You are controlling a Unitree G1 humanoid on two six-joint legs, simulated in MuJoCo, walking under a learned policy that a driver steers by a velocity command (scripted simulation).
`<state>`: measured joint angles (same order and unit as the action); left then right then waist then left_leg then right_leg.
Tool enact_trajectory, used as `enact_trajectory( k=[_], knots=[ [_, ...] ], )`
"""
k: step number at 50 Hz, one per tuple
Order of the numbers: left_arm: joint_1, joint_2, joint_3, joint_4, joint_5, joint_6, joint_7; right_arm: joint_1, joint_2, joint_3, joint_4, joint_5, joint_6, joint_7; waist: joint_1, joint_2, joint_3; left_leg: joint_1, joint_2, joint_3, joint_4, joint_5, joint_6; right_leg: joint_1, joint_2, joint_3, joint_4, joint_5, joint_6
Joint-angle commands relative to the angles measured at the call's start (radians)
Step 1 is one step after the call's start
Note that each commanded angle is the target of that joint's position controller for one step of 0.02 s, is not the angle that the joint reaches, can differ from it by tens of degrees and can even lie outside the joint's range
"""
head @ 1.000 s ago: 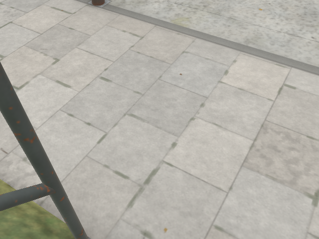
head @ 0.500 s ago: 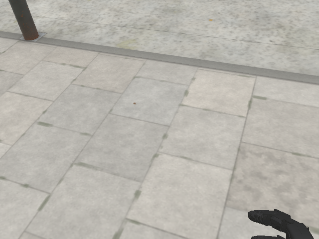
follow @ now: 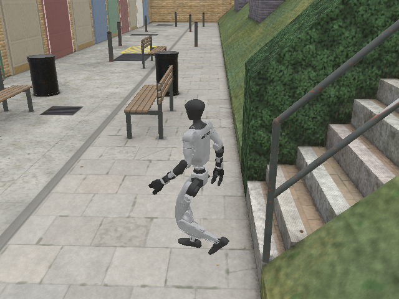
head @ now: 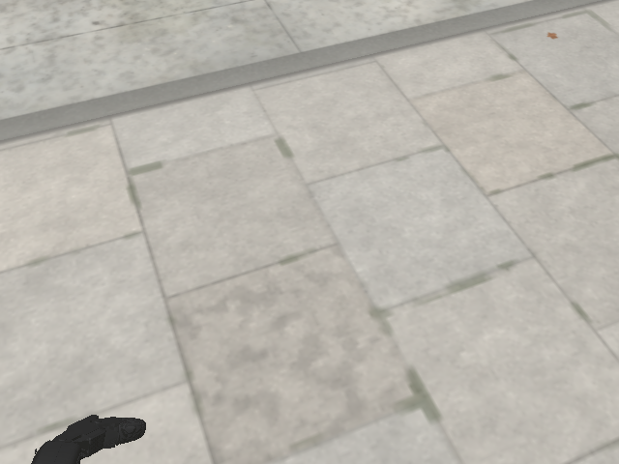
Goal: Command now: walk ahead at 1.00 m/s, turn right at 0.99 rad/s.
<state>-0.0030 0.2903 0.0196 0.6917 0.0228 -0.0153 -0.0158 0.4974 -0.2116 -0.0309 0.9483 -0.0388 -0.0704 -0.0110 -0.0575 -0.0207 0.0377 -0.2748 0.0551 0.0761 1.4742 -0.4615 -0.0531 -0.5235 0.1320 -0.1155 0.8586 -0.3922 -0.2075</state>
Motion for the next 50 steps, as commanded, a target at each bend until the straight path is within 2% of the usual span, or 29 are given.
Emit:
enact_trajectory(
  k=[1, 3, 6, 7, 9, 11, 13, 14, 15, 16, 17, 18, 19, 21, 22, 25, 28, 30, 34, 36, 37, 38, 39, 40, 41, 42, 43, 47, 50],
  knots=[
    [0.34, 0.171, 0.071, 0.052, 0.018, 0.022, 0.043, -0.233, -0.182, -0.022, -0.257, -0.001, -0.052, 0.013, 0.14, 0.044, -0.04, -0.775, 0.026, -0.144, 0.061, 0.036, 0.034, 0.671, -0.38, 0.813, -0.574, -0.056, -0.215],
    [0.259, 0.131, 0.058, 0.047, 0.01, -0.018, 0.039, -0.179, -0.151, -0.011, -0.253, -0.031, 0.009, 0.007, 0.003, 0.049, 0.075, -0.584, 0.059, -0.168, -0.1, -0.017, 0.01, 0.315, -0.283, 0.66, -0.589, 0.092, -0.182],
    [0.16, 0.138, 0.058, 0.028, -0.002, -0.062, 0.033, -0.256, -0.135, -0.005, -0.308, -0.019, 0.032, 0.01, -0.058, 0.009, 0.103, -0.313, 0.062, -0.113, -0.453, 0.145, -0.02, 0.021, -0.144, 0.45, -0.664, 0.22, -0.149],
    [0.156, 0.131, 0.058, 0.024, -0.013, -0.077, 0.027, -0.258, -0.111, 0.0, -0.307, -0.014, 0.023, 0.024, -0.058, 0.009, 0.076, -0.203, 0.062, -0.084, -0.57, 0.281, -0.011, -0.002, -0.105, 0.376, -0.662, 0.312, -0.122],
    [0.259, 0.117, 0.06, 0.059, -0.039, -0.103, 0.011, -0.332, -0.073, 0.009, -0.308, 0.014, 0.011, 0.04, 0.019, 0.0, 0.035, -0.086, 0.043, -0.053, -0.754, 0.552, 0.028, 0.087, -0.124, 0.334, -0.72, 0.434, -0.089],
    [0.341, 0.132, 0.067, 0.08, -0.039, -0.112, 0.002, -0.418, -0.094, 0.0, -0.326, 0.03, 0.011, 0.046, 0.079, -0.007, 0.051, -0.155, 0.036, -0.036, -0.88, 0.6, 0.077, 0.316, -0.182, 0.325, -0.742, 0.535, -0.054],
    [0.38, 0.17, 0.073, 0.089, -0.022, -0.112, 0.005, -0.44, -0.124, -0.018, -0.333, 0.031, 0.008, 0.045, 0.092, -0.015, 0.022, -0.168, -0.015, 0.007, -0.929, 0.504, 0.123, 0.523, -0.227, 0.294, -0.666, 0.838, -0.014],
    [0.383, 0.189, 0.077, 0.092, -0.002, -0.106, 0.009, -0.379, -0.144, -0.032, -0.318, 0.033, 0.011, 0.04, 0.058, -0.034, -0.03, -0.126, -0.058, 0.03, -0.915, 0.41, 0.144, 0.602, -0.247, 0.264, -0.572, 1.042, 0.005],
    [0.359, 0.2, 0.08, 0.091, 0.021, -0.093, 0.017, -0.232, -0.165, -0.048, -0.281, 0.037, 0.017, 0.032, -0.024, -0.051, -0.105, -0.02, -0.096, 0.04, -0.902, 0.328, 0.164, 0.636, -0.263, 0.234, -0.397, 1.202, 0.022],
    [0.298, 0.198, 0.081, 0.078, 0.037, -0.079, 0.024, -0.005, -0.194, -0.065, -0.216, 0.031, 0.025, 0.022, -0.154, -0.039, -0.188, 0.189, -0.121, 0.051, -0.912, 0.27, 0.18, 0.553, -0.239, 0.178, -0.121, 1.231, 0.044],
    [0.269, 0.143, 0.064, 0.05, 0.03, -0.081, 0.024, 0.166, -0.272, -0.092, -0.172, 0.018, 0.033, 0.009, -0.23, 0.067, -0.264, 0.438, -0.033, -0.094, -0.877, 0.069, 0.226, 0.296, -0.165, 0.119, 0.298, 0.987, 0.073],
    [0.367, -0.004, 0.028, -0.002, 0.001, -0.097, -0.001, 0.143, -0.343, -0.108, -0.161, -0.007, 0.03, 0.021, -0.086, 0.434, -0.3, 0.592, 0.169, -0.706, -1.066, -0.187, 0.352, -0.088, 0.023, 0.138, 0.635, 0.066, 0.127],
    [0.347, 0.041, 0.021, -0.02, 0.01, -0.111, 0.002, -0.011, -0.259, -0.087, -0.191, 0.005, 0.031, 0.04, -0.028, 0.348, -0.238, 0.558, 0.21, -0.96, -1.239, -0.248, 0.368, -0.232, -0.019, 0.211, 0.67, 0.015, 0.104],
    [0.199, 0.087, 0.017, -0.051, 0.025, -0.119, 0.002, -0.079, -0.21, -0.08, -0.207, 0.013, 0.022, 0.044, -0.022, 0.038, -0.118, 0.35, 0.174, -0.735, -1.232, -0.093, 0.35, -0.214, -0.134, 0.218, 0.544, 0.127, 0.11],
    [0.16, 0.074, 0.013, -0.079, 0.038, -0.115, 0.001, -0.062, -0.187, -0.07, -0.189, 0.016, 0.018, 0.039, -0.001, -0.001, -0.065, 0.255, 0.135, -0.662, -1.239, -0.009, 0.332, -0.197, -0.157, 0.214, 0.477, 0.121, 0.124],
    [0.135, 0.043, -0.007, -0.119, 0.055, -0.076, -0.01, -0.026, -0.18, -0.059, -0.16, 0.03, -0.002, 0.029, 0.05, 0.041, 0.002, 0.123, 0.063, -0.561, -1.282, 0.111, 0.345, -0.197, -0.194, 0.193, 0.325, 0.059, 0.176],
    [-0.028, 0.042, -0.026, -0.193, 0.029, -0.069, -0.017, -0.031, -0.195, -0.063, -0.176, 0.034, -0.011, 0.026, 0.033, 0.046, 0.074, -0.008, 0.019, -0.49, -1.371, 0.256, 0.348, -0.174, -0.198, 0.137, 0.07, 0.216, 0.231],
    [-0.095, 0.024, -0.039, -0.21, 0.019, -0.074, -0.028, -0.039, -0.206, -0.071, -0.183, 0.042, -0.012, 0.028, 0.011, 0.066, 0.068, -0.062, -0.03, -0.428, -1.37, 0.386, 0.31, -0.043, -0.173, 0.113, -0.12, 0.385, 0.245],
    [-0.131, 0.041, -0.034, -0.216, 0.005, -0.076, -0.015, -0.004, -0.233, -0.083, -0.176, 0.055, -0.011, 0.026, -0.021, 0.08, 0.016, 0.059, -0.001, -0.457, -1.292, 0.63, 0.257, 0.103, -0.135, 0.12, -0.293, 0.492, 0.228],
    [-0.043, 0.082, -0.014, -0.191, 0.007, -0.081, 0.002, -0.012, -0.26, -0.09, -0.179, 0.05, -0.008, 0.017, 0.02, 0.077, -0.054, 0.14, -0.001, -0.462, -1.128, 0.86, 0.218, 0.238, -0.098, 0.125, -0.352, 0.387, 0.209],
    [0.089, 0.117, 0.005, -0.156, 0.005, -0.086, 0.016, -0.028, -0.293, -0.097, -0.182, 0.045, -0.007, 0.018, 0.088, 0.06, -0.145, 0.151, -0.022, -0.438, -0.947, 0.962, 0.196, 0.386, -0.083, 0.119, -0.356, 0.307, 0.196],
    [0.279, 0.155, 0.026, -0.117, 0.009, -0.09, 0.035, -0.076, -0.295, -0.099, -0.2, 0.042, -0.012, 0.024, 0.188, 0.052, -0.242, 0.037, -0.057, -0.423, -0.711, 0.883, 0.178, 0.62, -0.151, 0.164, -0.321, 0.241, 0.176],
    [0.509, 0.225, 0.055, -0.094, 0.033, -0.091, 0.059, -0.097, -0.19, -0.071, -0.234, 0.032, -0.023, 0.024, 0.265, -0.069, -0.4, -0.108, -0.1, -0.346, -0.381, 0.503, 0.188, 0.856, -0.383, 0.387, -0.318, -0.129, 0.144],
    [0.434, 0.296, 0.068, -0.102, 0.055, -0.087, 0.053, 0.024, -0.086, -0.038, -0.296, 0.086, -0.019, 0.022, 0.134, -0.403, -0.537, -0.381, -0.189, -0.235, -0.092, -0.046, 0.158, 1.024, -0.647, 0.982, -0.535, -0.333, 0.029],
    [0.34, 0.214, 0.072, -0.116, 0.045, -0.075, 0.047, -0.034, -0.162, -0.038, -0.269, 0.053, 0.003, 0.011, 0.135, -0.248, -0.411, -0.524, -0.094, -0.192, -0.02, 0.058, 0.176, 0.907, -0.6, 1.007, -0.586, -0.502, 0.001],
    [0.289, 0.113, 0.047, -0.113, 0.035, -0.075, 0.044, -0.148, -0.188, -0.045, -0.268, 0.027, 0.013, 0.018, 0.15, -0.109, -0.247, -0.544, -0.054, -0.168, -0.056, 0.137, 0.174, 0.763, -0.536, 0.798, -0.576, -0.374, 0.024],
    [0.29, 0.071, 0.037, -0.085, 0.034, -0.077, 0.038, -0.204, -0.182, -0.045, -0.278, 0.017, 0.021, 0.032, 0.14, -0.017, -0.147, -0.521, -0.024, -0.16, -0.101, 0.166, 0.168, 0.636, -0.495, 0.64, -0.58, -0.155, 0.039],
    [0.372, 0.042, 0.032, 0.025, 0.004, -0.109, 0.023, -0.311, -0.107, -0.022, -0.353, 0.002, 0.072, 0.073, 0.078, -0.07, -0.024, -0.552, 0.049, -0.151, -0.163, 0.149, 0.154, 0.492, -0.433, 0.319, -0.635, 0.266, 0.091],
    [0.341, 0.056, 0.031, 0.054, -0.001, -0.122, 0.019, -0.407, -0.113, -0.009, -0.416, -0.003, 0.079, 0.088, 0.037, -0.07, 0.012, -0.554, 0.054, -0.117, -0.259, 0.293, 0.144, 0.435, -0.392, 0.112, -0.693, 0.469, 0.127]
  ],
)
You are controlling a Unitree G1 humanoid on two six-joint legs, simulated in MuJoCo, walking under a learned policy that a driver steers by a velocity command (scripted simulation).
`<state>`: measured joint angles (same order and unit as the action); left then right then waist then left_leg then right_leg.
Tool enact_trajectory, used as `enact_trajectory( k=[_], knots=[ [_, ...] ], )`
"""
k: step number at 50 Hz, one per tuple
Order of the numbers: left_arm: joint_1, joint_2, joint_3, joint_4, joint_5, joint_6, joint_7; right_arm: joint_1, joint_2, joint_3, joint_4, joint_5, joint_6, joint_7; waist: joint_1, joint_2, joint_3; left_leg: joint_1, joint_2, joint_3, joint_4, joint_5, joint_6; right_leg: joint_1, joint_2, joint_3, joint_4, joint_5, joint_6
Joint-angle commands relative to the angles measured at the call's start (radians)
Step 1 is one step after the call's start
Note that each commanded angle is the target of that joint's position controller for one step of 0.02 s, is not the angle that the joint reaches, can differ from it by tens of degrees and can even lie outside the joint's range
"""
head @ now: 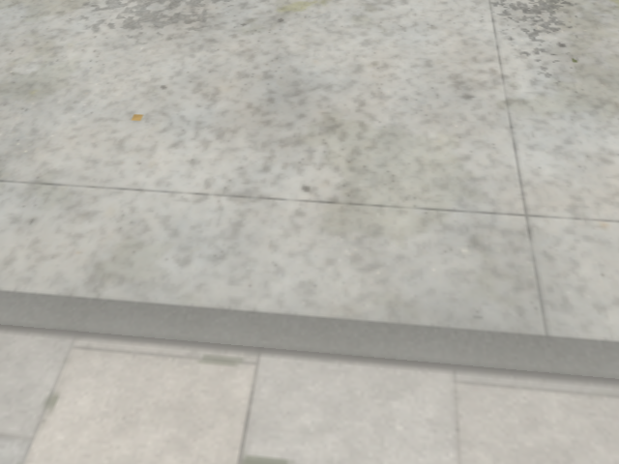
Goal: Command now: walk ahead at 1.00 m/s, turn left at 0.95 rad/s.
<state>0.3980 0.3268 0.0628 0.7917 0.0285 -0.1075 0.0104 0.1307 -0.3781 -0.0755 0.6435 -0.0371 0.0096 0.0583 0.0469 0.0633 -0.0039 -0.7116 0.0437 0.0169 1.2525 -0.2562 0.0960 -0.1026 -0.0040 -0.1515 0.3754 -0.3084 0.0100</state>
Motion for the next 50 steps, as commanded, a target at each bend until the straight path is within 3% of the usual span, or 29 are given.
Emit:
enact_trajectory(
  k=[1, 3, 4, 6, 7, 8, 9, 10, 11, 12, 13, 14, 15, 16, 19, 22, 25, 28, 30, 31, 32, 33, 34, 36, 38, 44, 50],
  knots=[
    [-0.08, 0.028, -0.012, -0.041, -0.004, -0.033, -0.006, -0.064, 0.048, 0.039, -0.122, -0.003, -0.002, 0.023, -0.078, -0.151, 0.072, -0.087, 0.059, -0.039, -0.101, 0.154, -0.007, -0.014, -0.23, 0.078, -0.227, 0.423, -0.079],
    [-0.091, 0.032, -0.016, -0.026, -0.011, -0.035, -0.006, -0.124, 0.059, 0.054, -0.132, -0.007, -0.014, 0.035, -0.08, -0.078, 0.137, 0.07, 0.009, 0.047, -0.368, 0.276, -0.004, -0.107, -0.164, -0.041, -0.243, 0.62, -0.059],
    [-0.061, 0.051, -0.014, -0.013, -0.013, -0.038, -0.007, -0.142, 0.07, 0.06, -0.128, -0.006, -0.024, 0.041, -0.068, -0.069, 0.146, 0.164, -0.034, 0.101, -0.478, 0.325, 0.002, -0.115, -0.155, -0.064, -0.233, 0.751, -0.057],
    [-0.023, 0.132, 0.001, -0.007, -0.023, -0.035, 0.0, -0.054, 0.054, 0.056, -0.082, -0.014, -0.039, 0.041, -0.098, -0.118, 0.077, 0.355, -0.126, 0.145, -0.57, 0.332, 0.022, -0.057, -0.169, -0.065, -0.094, 1.065, -0.053],
    [-0.02, 0.167, 0.009, -0.008, -0.028, -0.024, 0.007, 0.042, 0.03, 0.045, -0.049, -0.022, -0.045, 0.033, -0.142, -0.142, 0.014, 0.466, -0.16, 0.133, -0.598, 0.296, 0.039, -0.032, -0.185, -0.058, 0.054, 1.168, -0.052],
    [-0.089, 0.293, 0.047, -0.041, -0.08, -0.018, 0.023, 0.12, -0.045, -0.003, -0.066, 0.063, -0.057, 0.013, -0.231, -0.19, -0.089, 0.616, -0.13, 0.037, -0.621, 0.352, 0.066, -0.019, -0.213, -0.001, 0.209, 1.256, -0.043],
    [-0.138, 0.259, 0.038, -0.056, -0.086, -0.013, 0.028, 0.224, -0.094, -0.02, -0.032, 0.058, -0.057, -0.007, -0.3, -0.147, -0.126, 0.748, -0.086, -0.031, -0.774, 0.488, 0.096, -0.07, -0.163, -0.02, 0.444, 1.065, -0.013],
    [-0.042, 0.09, -0.001, -0.073, -0.024, -0.011, 0.023, 0.218, -0.162, -0.021, 0.002, 0.048, -0.055, -0.032, -0.179, 0.128, -0.17, 1.004, 0.089, -0.21, -0.665, 1.019, 0.11, -0.336, -0.02, -0.006, 0.856, -0.163, 0.019],
    [0.153, 0.053, -0.036, -0.081, -0.038, -0.019, -0.001, 0.172, -0.183, -0.011, -0.066, -0.013, -0.065, -0.043, -0.088, 0.23, -0.505, 1.318, 0.374, -0.631, -0.602, 1.271, 0.354, -0.559, 0.019, 0.221, 1.201, -0.391, 0.037],
    [0.045, 0.171, -0.014, -0.077, -0.048, -0.017, -0.004, 0.169, -0.13, -0.015, -0.087, -0.007, -0.055, -0.037, -0.183, 0.021, -0.584, 1.215, 0.334, -0.604, -0.703, 1.134, 0.352, -0.521, -0.011, 0.298, 1.204, -0.298, 0.037],
    [-0.015, 0.154, -0.013, -0.1, -0.065, -0.011, -0.001, 0.116, -0.105, -0.006, -0.072, 0.02, -0.06, -0.029, -0.133, -0.051, -0.414, 1.069, 0.284, -0.514, -0.755, 0.974, 0.323, -0.568, -0.044, 0.274, 1.118, -0.244, 0.036],
    [-0.056, 0.128, -0.016, -0.103, -0.051, -0.003, 0.013, 0.062, -0.073, 0.001, -0.07, 0.047, -0.067, -0.028, -0.09, -0.146, -0.275, 0.879, 0.239, -0.456, -0.797, 0.87, 0.275, -0.574, -0.079, 0.244, 1.044, -0.199, 0.049],
    [-0.063, 0.121, -0.012, -0.101, -0.046, 0.013, 0.024, 0.027, -0.05, 0.009, -0.072, 0.051, -0.073, -0.032, -0.057, -0.155, -0.191, 0.727, 0.217, -0.414, -0.835, 0.853, 0.263, -0.547, -0.093, 0.237, 1.011, -0.172, 0.061],
    [-0.054, 0.119, -0.008, -0.103, -0.044, 0.032, 0.029, 0.021, -0.051, 0.009, -0.062, 0.036, -0.077, -0.032, -0.029, -0.144, -0.153, 0.594, 0.204, -0.379, -0.874, 0.853, 0.25, -0.48, -0.105, 0.237, 0.984, -0.146, 0.066],
    [-0.059, 0.051, -0.014, -0.109, -0.034, 0.056, 0.042, 0.012, -0.019, 0.015, -0.019, 0.028, -0.086, -0.034, 0.004, -0.067, -0.137, 0.42, 0.157, -0.252, -0.914, 0.886, 0.232, -0.403, -0.113, 0.224, 0.82, -0.104, 0.076],
    [-0.117, 0.009, -0.024, -0.115, -0.026, 0.059, 0.041, -0.008, -0.013, 0.013, 0.003, 0.032, -0.065, -0.052, 0.0, -0.029, -0.161, 0.402, 0.088, -0.14, -0.897, 0.868, 0.186, -0.363, -0.091, 0.197, 0.607, 0.062, 0.079],
    [-0.204, 0.009, -0.025, -0.126, -0.031, 0.063, 0.032, 0.012, -0.004, 0.014, 0.024, 0.035, -0.047, -0.058, -0.036, 0.008, -0.159, 0.417, 0.077, -0.121, -0.893, 0.709, 0.156, -0.309, -0.068, 0.192, 0.438, 0.207, 0.074],
    [-0.263, 0.031, -0.017, -0.141, -0.033, 0.062, 0.021, 0.03, 0.01, 0.018, 0.049, 0.032, -0.041, -0.054, -0.055, 0.038, -0.124, 0.44, 0.106, -0.17, -0.853, 0.539, 0.142, -0.272, -0.053, 0.202, 0.295, 0.206, 0.051],
    [-0.244, 0.03, -0.01, -0.134, -0.018, 0.053, 0.011, 0.026, 0.033, 0.028, 0.061, 0.043, -0.044, -0.052, -0.025, 0.034, -0.114, 0.422, 0.079, -0.178, -0.778, 0.381, 0.085, -0.159, -0.027, 0.177, 0.104, 0.319, 0.007],
    [-0.247, 0.059, -0.004, -0.139, -0.005, 0.049, 0.012, 0.076, 0.062, 0.036, 0.07, 0.032, -0.053, -0.053, -0.048, -0.009, -0.116, 0.394, 0.027, -0.168, -0.734, 0.252, 0.029, -0.082, -0.088, 0.239, 0.075, 0.568, -0.02],
    [-0.268, 0.109, 0.003, -0.159, 0.009, 0.05, 0.017, 0.182, 0.082, 0.039, 0.084, 0.014, -0.064, -0.05, -0.116, -0.146, -0.14, 0.313, -0.053, -0.127, -0.665, -0.003, -0.028, 0.02, -0.218, 0.341, 0.124, 0.874, -0.092],
    [-0.271, 0.056, -0.006, -0.153, 0.01, 0.058, 0.016, 0.222, 0.086, 0.041, 0.099, 0.023, -0.063, -0.057, -0.115, -0.262, -0.194, 0.319, -0.067, -0.08, -0.619, -0.131, -0.073, 0.014, -0.281, 0.407, 0.108, 0.799, -0.191],
    [-0.289, 0.007, -0.016, -0.15, -0.001, 0.063, 0.009, 0.185, 0.058, 0.038, 0.095, 0.022, -0.049, -0.062, -0.105, -0.256, -0.192, 0.376, -0.037, -0.074, -0.644, -0.111, -0.096, -0.048, -0.269, 0.43, 0.085, 0.63, -0.205],
    [-0.331, 0.0, -0.018, -0.159, -0.013, 0.073, -0.004, 0.12, 0.039, 0.029, 0.098, 0.023, -0.008, -0.068, -0.089, -0.174, -0.12, 0.41, -0.039, -0.071, -0.707, -0.046, -0.094, -0.138, -0.161, 0.338, 0.084, 0.34, -0.125],
    [-0.323, 0.022, -0.01, -0.156, -0.014, 0.072, -0.009, 0.094, 0.043, 0.027, 0.095, 0.018, 0.014, -0.069, -0.073, -0.134, -0.067, 0.404, -0.038, -0.087, -0.74, -0.028, -0.074, -0.17, -0.12, 0.297, 0.085, 0.214, -0.083],
    [-0.304, -0.014, -0.01, -0.14, -0.017, 0.071, 0.004, 0.097, 0.062, 0.024, 0.118, 0.025, 0.0, -0.082, -0.057, -0.11, -0.092, 0.415, -0.027, -0.095, -0.736, 0.055, -0.08, -0.099, -0.1, 0.271, 0.134, 0.346, -0.091],
    [-0.326, -0.027, -0.004, -0.125, -0.019, 0.085, 0.007, 0.111, 0.073, 0.018, 0.142, 0.026, 0.003, -0.093, -0.057, -0.087, -0.064, 0.42, -0.025, -0.094, -0.744, 0.055, -0.082, -0.116, -0.083, 0.259, 0.127, 0.279, -0.095]
  ],
)
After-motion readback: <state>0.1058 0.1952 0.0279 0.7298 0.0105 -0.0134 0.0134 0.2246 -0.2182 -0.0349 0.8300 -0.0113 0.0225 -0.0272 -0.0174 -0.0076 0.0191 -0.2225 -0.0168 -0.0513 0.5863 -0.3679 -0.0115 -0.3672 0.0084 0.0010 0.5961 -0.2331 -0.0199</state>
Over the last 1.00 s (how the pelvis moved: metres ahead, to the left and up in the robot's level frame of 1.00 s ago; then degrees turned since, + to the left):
0.92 0.07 0.05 23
